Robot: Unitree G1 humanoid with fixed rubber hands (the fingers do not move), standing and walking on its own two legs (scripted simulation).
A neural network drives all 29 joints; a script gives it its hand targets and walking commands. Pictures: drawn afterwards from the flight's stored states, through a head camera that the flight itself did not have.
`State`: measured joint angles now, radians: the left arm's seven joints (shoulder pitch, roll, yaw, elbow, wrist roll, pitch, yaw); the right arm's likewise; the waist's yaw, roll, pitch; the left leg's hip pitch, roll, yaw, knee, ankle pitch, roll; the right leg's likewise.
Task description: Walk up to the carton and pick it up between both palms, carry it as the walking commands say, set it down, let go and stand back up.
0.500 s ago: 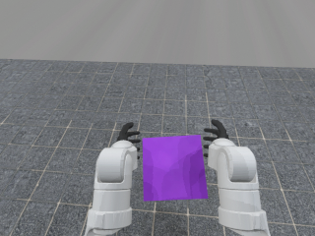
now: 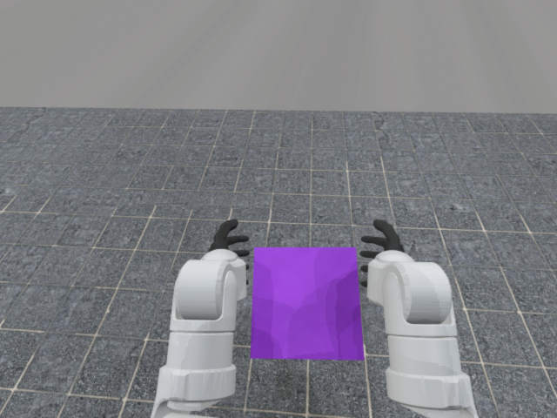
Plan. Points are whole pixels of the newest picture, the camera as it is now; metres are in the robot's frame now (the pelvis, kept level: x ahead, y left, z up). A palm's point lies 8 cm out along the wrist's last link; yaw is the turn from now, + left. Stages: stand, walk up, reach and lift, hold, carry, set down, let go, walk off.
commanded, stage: carry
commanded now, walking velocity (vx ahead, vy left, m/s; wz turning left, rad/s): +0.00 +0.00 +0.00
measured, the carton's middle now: (304, 305) +0.32 -0.01 -0.04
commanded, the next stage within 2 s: none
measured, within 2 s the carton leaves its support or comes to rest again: neither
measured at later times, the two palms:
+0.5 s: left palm (142, 329) +0.22 +0.18 +0.11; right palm (341, 338) +0.21 -0.05 +0.10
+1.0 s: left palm (140, 374) +0.18 +0.18 +0.08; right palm (341, 378) +0.18 -0.04 +0.09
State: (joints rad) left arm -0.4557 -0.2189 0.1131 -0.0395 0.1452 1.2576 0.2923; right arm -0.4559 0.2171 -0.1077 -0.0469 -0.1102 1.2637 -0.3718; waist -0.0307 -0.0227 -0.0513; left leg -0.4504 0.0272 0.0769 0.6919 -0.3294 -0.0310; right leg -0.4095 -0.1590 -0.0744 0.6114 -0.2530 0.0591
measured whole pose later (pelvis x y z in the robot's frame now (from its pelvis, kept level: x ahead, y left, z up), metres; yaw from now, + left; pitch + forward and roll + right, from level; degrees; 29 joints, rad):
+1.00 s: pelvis -0.13 +0.07 -0.01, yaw -2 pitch -1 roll -2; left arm -0.53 -0.24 0.22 0.18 0.16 1.20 0.34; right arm -0.56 0.26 -0.22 0.22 -0.16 1.22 -0.40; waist -0.01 0.00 -0.06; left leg -0.49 0.03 0.13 0.52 -0.06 0.07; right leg -0.38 0.01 -0.06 0.76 -0.43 -0.04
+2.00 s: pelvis -0.08 +0.05 +0.00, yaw -4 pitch +2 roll +0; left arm -0.47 -0.22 0.13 0.06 0.13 1.20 0.35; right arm -0.47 0.22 -0.15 0.08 -0.13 1.21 -0.33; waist -0.01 -0.01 -0.07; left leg -0.42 0.04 0.17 0.48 -0.09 0.05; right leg -0.26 0.03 -0.04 0.60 -0.37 -0.04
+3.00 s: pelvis -0.07 +0.05 +0.00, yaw -3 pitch +2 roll +0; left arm -0.36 -0.18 0.13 0.23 0.17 0.89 0.17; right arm -0.35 0.18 -0.12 0.24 -0.19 0.91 -0.17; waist 0.01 0.01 -0.09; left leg -0.42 0.04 0.16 0.49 -0.11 0.05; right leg -0.23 0.03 -0.04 0.56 -0.37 -0.04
